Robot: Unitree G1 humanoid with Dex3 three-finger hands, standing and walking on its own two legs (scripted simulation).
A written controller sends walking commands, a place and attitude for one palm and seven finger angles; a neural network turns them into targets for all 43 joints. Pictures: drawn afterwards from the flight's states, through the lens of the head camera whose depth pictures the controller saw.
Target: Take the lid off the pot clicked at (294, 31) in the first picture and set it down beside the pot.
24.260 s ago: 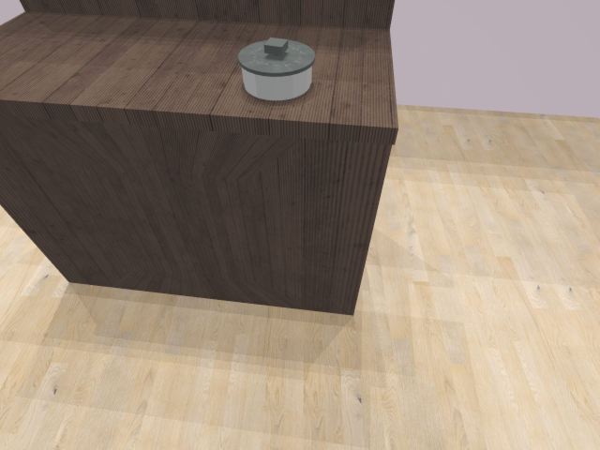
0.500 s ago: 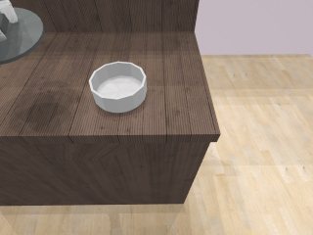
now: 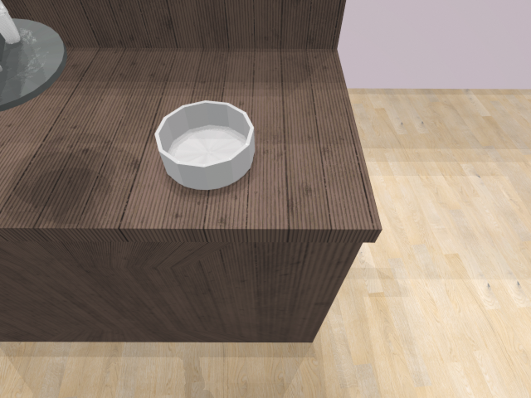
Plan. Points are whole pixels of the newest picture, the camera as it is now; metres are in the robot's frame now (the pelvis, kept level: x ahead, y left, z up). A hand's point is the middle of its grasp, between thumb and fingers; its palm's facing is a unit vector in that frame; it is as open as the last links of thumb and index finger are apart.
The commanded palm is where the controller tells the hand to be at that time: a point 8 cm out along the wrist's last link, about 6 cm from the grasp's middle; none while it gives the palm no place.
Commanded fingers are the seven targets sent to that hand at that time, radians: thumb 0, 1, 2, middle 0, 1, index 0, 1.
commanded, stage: lower the lid onto the table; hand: left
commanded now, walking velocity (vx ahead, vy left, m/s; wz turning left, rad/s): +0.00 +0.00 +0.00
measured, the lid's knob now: out of the picture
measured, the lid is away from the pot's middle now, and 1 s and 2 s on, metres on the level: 0.24 0.24 0.24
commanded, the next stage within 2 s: none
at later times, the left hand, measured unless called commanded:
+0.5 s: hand (14, 60) +0.48 +0.30 +0.25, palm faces -0.25 -0.21 -0.95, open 7.8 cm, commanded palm +0.47 +0.31 +0.32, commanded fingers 0.00 0.64 0.95 -0.76 -1.12 -0.82 -1.08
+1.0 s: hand (12, 93) +0.46 +0.32 +0.22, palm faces -0.32 -0.21 -0.93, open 7.8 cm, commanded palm +0.47 +0.32 +0.29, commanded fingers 0.00 0.64 0.95 -0.76 -1.12 -0.82 -1.08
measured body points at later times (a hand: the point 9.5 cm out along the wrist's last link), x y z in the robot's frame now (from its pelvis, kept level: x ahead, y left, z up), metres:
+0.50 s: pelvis +0.01 +0.00 +0.00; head +0.06 -0.01 +0.44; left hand +0.49 +0.31 +0.31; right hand +0.06 -0.28 -0.13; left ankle -0.03 +0.08 -0.74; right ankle -0.02 -0.12 -0.74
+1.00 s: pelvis +0.00 +0.00 +0.00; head +0.05 +0.00 +0.44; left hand +0.47 +0.32 +0.27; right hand +0.06 -0.28 -0.13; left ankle -0.03 +0.08 -0.74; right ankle -0.02 -0.12 -0.74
